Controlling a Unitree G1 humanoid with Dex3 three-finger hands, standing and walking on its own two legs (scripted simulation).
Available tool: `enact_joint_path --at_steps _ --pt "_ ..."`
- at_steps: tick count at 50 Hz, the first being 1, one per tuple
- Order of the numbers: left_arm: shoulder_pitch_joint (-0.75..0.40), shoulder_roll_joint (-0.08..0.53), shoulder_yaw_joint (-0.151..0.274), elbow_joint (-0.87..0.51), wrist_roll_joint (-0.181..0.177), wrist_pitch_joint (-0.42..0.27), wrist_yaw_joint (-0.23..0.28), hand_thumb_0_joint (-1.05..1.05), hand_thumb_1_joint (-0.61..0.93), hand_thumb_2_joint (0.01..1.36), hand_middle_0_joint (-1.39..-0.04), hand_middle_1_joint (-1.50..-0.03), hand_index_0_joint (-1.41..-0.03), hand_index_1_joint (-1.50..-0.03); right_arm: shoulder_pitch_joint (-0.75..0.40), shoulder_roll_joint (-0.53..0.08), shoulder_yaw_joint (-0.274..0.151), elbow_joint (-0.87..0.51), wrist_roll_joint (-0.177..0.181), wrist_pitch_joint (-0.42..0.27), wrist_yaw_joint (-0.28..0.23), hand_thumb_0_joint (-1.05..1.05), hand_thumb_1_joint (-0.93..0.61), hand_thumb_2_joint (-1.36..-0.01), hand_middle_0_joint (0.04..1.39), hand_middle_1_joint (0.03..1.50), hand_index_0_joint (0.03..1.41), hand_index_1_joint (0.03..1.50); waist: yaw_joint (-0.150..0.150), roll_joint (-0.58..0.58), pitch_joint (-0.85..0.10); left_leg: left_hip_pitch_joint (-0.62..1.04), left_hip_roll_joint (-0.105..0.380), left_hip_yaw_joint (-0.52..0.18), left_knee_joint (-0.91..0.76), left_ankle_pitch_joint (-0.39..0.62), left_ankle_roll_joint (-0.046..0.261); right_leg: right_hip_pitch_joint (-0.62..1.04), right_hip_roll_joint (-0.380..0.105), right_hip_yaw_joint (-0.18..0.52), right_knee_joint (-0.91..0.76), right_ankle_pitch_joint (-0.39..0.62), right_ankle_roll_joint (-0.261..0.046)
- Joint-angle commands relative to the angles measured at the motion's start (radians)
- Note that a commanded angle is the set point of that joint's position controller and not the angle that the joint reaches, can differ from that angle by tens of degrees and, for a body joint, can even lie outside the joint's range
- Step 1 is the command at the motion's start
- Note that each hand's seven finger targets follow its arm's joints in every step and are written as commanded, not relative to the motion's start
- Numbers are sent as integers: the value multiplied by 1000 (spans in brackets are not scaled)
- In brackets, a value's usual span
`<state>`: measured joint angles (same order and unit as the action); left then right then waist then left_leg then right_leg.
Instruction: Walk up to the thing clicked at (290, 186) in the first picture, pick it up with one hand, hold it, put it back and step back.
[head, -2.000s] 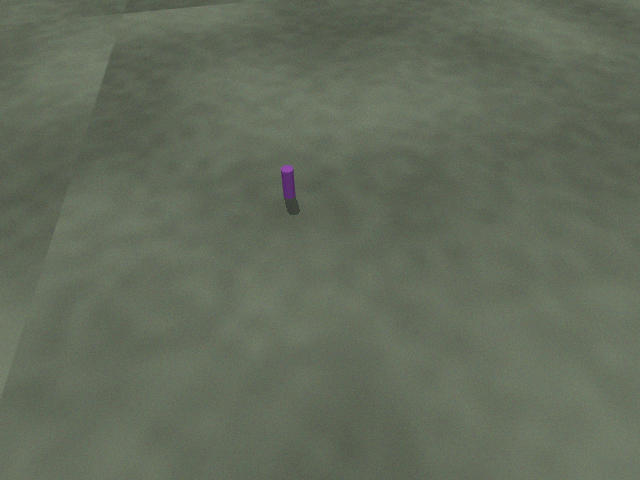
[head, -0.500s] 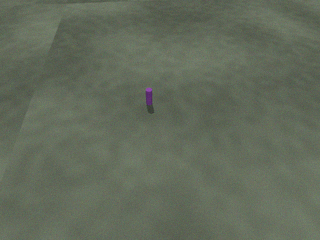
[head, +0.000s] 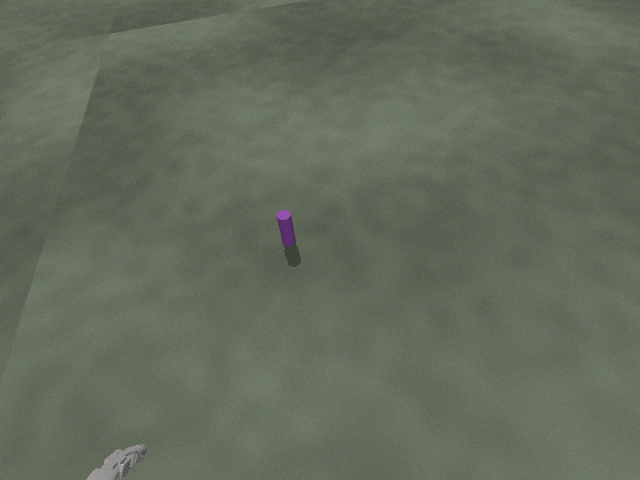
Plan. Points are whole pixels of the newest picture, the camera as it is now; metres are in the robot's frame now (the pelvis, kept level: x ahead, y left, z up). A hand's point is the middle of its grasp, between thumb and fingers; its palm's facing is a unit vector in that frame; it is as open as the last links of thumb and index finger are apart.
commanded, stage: walk up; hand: left
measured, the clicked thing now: (286, 228) +1.14 +0.22 -0.68
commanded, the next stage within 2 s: none
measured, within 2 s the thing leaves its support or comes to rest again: neither
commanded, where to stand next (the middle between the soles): +0.79 +0.01 m, yaw +0 degrees
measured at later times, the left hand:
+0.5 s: hand (148, 389) +0.29 +0.32 -0.14, palm faces -0.08 -0.94 -0.33, open 7.4 cm
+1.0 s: hand (207, 269) +0.50 +0.25 -0.11, palm faces -0.02 -0.92 -0.39, open 7.4 cm
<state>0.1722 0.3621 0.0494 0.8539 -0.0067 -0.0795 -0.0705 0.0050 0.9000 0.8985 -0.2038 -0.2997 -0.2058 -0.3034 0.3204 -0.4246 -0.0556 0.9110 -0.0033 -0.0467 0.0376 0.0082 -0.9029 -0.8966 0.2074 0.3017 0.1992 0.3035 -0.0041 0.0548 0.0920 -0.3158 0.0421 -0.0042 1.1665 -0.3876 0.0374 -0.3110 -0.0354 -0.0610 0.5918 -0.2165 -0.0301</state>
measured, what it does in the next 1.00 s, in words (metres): walks ahead: left foot, then right foot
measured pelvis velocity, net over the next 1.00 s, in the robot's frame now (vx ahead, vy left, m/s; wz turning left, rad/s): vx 0.43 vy -0.02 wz -0.01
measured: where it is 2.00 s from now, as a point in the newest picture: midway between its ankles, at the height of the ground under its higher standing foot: (345, 329)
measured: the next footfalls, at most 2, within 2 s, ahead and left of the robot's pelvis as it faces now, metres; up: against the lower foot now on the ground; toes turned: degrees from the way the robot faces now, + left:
left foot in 0.26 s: +0.29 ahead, +0.15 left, +0.00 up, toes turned +5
right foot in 0.72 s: +0.49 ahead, -0.12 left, +0.00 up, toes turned -6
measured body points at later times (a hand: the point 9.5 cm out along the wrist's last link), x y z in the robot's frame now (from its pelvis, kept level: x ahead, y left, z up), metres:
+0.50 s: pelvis +0.23 +0.04 +0.01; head +0.25 +0.07 +0.46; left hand +0.29 +0.36 -0.12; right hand +0.28 -0.28 -0.08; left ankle +0.25 +0.15 -0.73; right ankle +0.27 -0.12 -0.67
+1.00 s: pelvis +0.43 -0.02 +0.01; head +0.45 -0.04 +0.46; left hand +0.50 +0.30 -0.08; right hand +0.49 -0.34 -0.11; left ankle +0.50 +0.14 -0.68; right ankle +0.45 -0.12 -0.73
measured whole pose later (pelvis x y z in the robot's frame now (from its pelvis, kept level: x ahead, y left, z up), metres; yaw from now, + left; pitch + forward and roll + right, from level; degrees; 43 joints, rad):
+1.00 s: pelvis +0.43 -0.02 +0.01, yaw -1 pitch -2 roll +0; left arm 0.29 0.37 0.04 0.84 0.01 -0.09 -0.05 0.01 0.90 0.90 -0.21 -0.30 -0.21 -0.30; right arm 0.30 -0.43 -0.06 0.87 -0.02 -0.04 0.06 0.00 -0.90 -0.90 0.21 0.30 0.20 0.30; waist 0.02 0.06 0.07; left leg -0.49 0.08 -0.01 0.89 -0.27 0.00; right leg -0.20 -0.01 -0.10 0.46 -0.23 -0.05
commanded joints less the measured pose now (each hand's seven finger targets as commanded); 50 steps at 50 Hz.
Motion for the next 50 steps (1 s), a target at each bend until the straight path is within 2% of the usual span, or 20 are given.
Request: enact_joint_path --at_steps 1,9,12,13,14,15,16,17,19,21,25,28,34,35,36,37,38,41,43,50 --pt "66 294 81 -56 6 -21 28 0 900 900 -200 -300 -200 -300 73 -189 -61 -65 -7 -21 20 0 -900 -900 200 300 200 300 14 -213 -16 -173 64 -15 -132 109 -13 59 -197 253 -375 -151 -187" --pt "89 330 85 -88 17 -26 13 0 900 900 -200 -300 -200 -300 -82 -161 -73 -119 -20 -41 45 0 -900 -900 200 300 200 300 45 -178 -32 -49 54 61 -555 242 -38 21 -199 169 -336 -226 -176" --pt "67 313 70 -93 24 -18 14 0 900 900 -200 -300 -200 -300 28 -196 -91 -80 -23 -52 34 0 -900 -900 200 300 200 300 -38 -82 -63 210 10 88 -591 185 -14 -105 -168 132 -166 -216 -136" --pt "81 276 54 -96 29 -19 17 0 900 900 -200 -300 -200 -300 139 -235 -105 -50 -25 -58 22 0 -900 -900 200 300 200 300 -96 20 -115 370 8 52 -614 93 13 -173 -124 92 57 -88 -111" --pt "138 197 30 -98 12 -16 20 0 900 900 -200 -300 -200 -300 227 -312 -125 -46 -42 -67 8 0 -900 -900 200 300 200 300 -127 263 -165 466 201 -260 -806 -180 79 -302 -10 -4 420 -88 -53" --pt "160 233 46 -84 -1 -10 32 0 900 900 -200 -300 -200 -300 199 -364 -130 -79 -23 -71 5 0 -900 -900 200 300 200 300 -108 240 -137 452 396 -688 -978 -286 175 -436 91 62 565 -294 -26" --pt "119 310 50 -69 12 -8 45 0 900 900 -200 -300 -200 -300 145 -352 -130 -92 1 -65 3 0 -900 -900 200 300 200 300 -86 78 -87 352 416 -667 -959 -245 215 -432 18 160 631 -270 -33" --pt "125 313 46 -50 7 -5 44 0 900 900 -200 -300 -200 -300 88 -314 -110 -105 7 -64 -3 0 -900 -900 200 300 200 300 -50 4 -41 263 364 -495 -948 -150 180 -393 -11 192 624 -197 -27" --pt "198 302 48 -6 -2 1 35 0 900 900 -200 -300 -200 -300 9 -263 -84 -124 4 -66 -7 0 -900 -900 200 300 200 300 -1 65 -17 191 275 -268 -935 9 143 -326 -63 162 519 -121 -12" --pt "208 283 49 2 4 8 20 0 900 900 -200 -300 -200 -300 5 -251 -78 -126 0 -70 -6 0 -900 -900 200 300 200 300 -2 103 -32 156 242 -164 -936 143 156 -258 -66 121 435 -89 13" --pt "104 250 47 -38 15 14 -1 0 900 900 -200 -300 -200 -300 41 -260 -81 -130 -3 -72 -4 0 -900 -900 200 300 200 300 -27 98 -12 197 234 -94 -944 206 196 -277 -87 70 251 -33 33" --pt "31 223 48 -62 18 11 -10 0 900 900 -200 -300 -200 -300 57 -263 -81 -131 3 -68 -3 0 -900 -900 200 300 200 300 -42 91 -23 216 212 -44 -898 315 170 -225 -73 32 96 56 17" --pt "75 222 65 -30 14 1 -2 0 900 900 -200 -300 -200 -300 20 -252 -72 -159 6 -47 -11 0 -900 -900 200 300 200 300 21 20 -64 101 195 -6 -706 323 115 93 2 -20 -57 95 -15" --pt "162 258 83 -4 15 -8 7 0 900 900 -200 -300 -200 -300 34 -213 -55 -165 3 -47 -13 0 -900 -900 200 300 200 300 66 -67 -116 34 153 17 -535 336 91 255 1 16 -67 41 -34" --pt "247 320 107 7 24 -18 18 0 900 900 -200 -300 -200 -300 78 -156 -33 -169 2 -48 -12 0 -900 -900 200 300 200 300 101 -240 -171 -89 69 88 -271 240 60 389 -112 179 -169 -138 -68" --pt "299 418 124 -9 15 -24 29 0 900 900 -200 -300 -200 -300 104 -137 -25 -181 11 -45 -8 0 -900 -900 200 300 200 300 111 -374 -207 -289 -63 85 -41 -108 9 481 -391 675 -338 -255 -158" --pt "248 419 116 -16 3 -19 31 0 900 900 -200 -300 -200 -300 51 -228 -49 -152 -2 -31 -22 0 -900 -900 200 300 200 300 106 -243 -141 -324 -17 -18 41 -145 10 376 -419 741 -352 -312 -228" --pt "123 320 88 -47 -4 -16 42 0 900 900 -200 -300 -200 -300 75 -214 -46 -96 16 -24 -14 0 -900 -900 200 300 200 300 35 -184 -40 -276 45 -68 -29 12 9 203 -271 382 -338 -124 -169" --pt "105 293 77 -56 3 -23 40 0 900 900 -200 -300 -200 -300 111 -194 -49 -70 2 -16 1 0 -900 -900 200 300 200 300 12 -223 -38 -203 41 -40 -100 76 -3 124 -209 252 -348 -13 -149" --pt "138 307 88 -95 17 -29 36 0 900 900 -200 -300 -200 -300 -27 -171 -55 -109 -25 -17 29 0 -900 -900 200 300 200 300 47 -175 -18 -214 70 5 -425 145 -47 125 -230 183 -371 -158 -202"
